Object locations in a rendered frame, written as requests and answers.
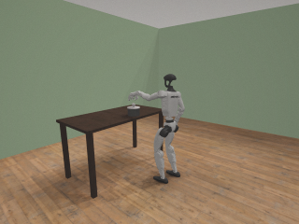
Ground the right robot forearm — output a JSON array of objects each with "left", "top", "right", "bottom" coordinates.
[{"left": 174, "top": 111, "right": 184, "bottom": 123}]

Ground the robot left upper arm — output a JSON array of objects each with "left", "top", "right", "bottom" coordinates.
[{"left": 146, "top": 90, "right": 167, "bottom": 101}]

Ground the left robot forearm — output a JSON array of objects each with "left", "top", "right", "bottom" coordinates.
[{"left": 135, "top": 91, "right": 150, "bottom": 99}]

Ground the table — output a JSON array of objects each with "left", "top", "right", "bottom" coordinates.
[{"left": 56, "top": 105, "right": 164, "bottom": 199}]

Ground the robot right thigh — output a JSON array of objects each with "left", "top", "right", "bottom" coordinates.
[{"left": 164, "top": 125, "right": 179, "bottom": 154}]

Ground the pot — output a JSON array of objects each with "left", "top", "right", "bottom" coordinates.
[{"left": 127, "top": 108, "right": 140, "bottom": 117}]

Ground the robot left hand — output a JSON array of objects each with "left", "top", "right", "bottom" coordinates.
[{"left": 128, "top": 92, "right": 138, "bottom": 101}]

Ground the robot right upper arm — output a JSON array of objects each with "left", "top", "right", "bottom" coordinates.
[{"left": 177, "top": 91, "right": 185, "bottom": 112}]

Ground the robot right foot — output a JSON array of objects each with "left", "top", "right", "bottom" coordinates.
[{"left": 166, "top": 170, "right": 180, "bottom": 177}]

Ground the lid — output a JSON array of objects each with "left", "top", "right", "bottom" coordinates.
[{"left": 127, "top": 105, "right": 140, "bottom": 109}]

